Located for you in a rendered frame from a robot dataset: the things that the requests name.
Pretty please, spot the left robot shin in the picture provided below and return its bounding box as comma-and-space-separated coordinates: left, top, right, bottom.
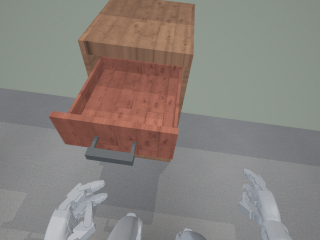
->
126, 213, 136, 217

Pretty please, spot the robot right forearm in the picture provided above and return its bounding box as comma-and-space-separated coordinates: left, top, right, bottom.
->
260, 220, 293, 240

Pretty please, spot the right robot hand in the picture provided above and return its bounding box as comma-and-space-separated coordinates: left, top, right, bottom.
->
239, 168, 281, 226

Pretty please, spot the drawer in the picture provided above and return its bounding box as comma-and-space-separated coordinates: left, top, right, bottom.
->
49, 56, 183, 160

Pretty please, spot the left robot thigh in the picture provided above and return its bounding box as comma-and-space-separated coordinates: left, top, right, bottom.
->
107, 216, 143, 240

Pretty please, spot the cabinet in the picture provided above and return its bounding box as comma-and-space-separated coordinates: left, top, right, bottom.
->
78, 0, 195, 162

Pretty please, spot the left robot hand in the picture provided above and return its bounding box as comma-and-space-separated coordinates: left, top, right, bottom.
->
44, 180, 108, 240

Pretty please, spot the handle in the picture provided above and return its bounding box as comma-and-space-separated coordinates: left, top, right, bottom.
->
85, 136, 137, 166

